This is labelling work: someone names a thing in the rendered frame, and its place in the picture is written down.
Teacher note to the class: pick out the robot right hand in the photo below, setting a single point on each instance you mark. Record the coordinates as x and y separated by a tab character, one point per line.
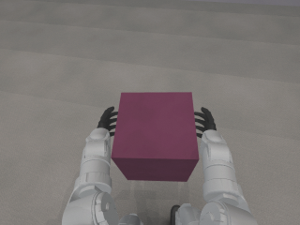
208	122

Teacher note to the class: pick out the robot left hand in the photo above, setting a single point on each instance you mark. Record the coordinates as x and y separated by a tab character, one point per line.
105	120

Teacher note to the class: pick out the robot right forearm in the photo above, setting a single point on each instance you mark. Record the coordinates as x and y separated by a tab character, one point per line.
220	182

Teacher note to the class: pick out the carton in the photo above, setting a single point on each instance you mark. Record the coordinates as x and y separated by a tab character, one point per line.
155	136

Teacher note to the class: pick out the robot left thigh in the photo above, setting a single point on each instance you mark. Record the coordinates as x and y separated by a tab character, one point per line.
130	220

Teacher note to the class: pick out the robot left forearm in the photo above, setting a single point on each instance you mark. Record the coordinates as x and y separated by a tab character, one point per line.
95	166

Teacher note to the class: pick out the robot right foot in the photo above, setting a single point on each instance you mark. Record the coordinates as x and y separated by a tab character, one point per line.
173	211

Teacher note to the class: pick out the robot left upper arm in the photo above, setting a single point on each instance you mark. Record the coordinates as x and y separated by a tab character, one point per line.
95	209

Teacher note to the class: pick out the robot right upper arm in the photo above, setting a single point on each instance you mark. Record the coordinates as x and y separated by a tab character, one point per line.
220	213

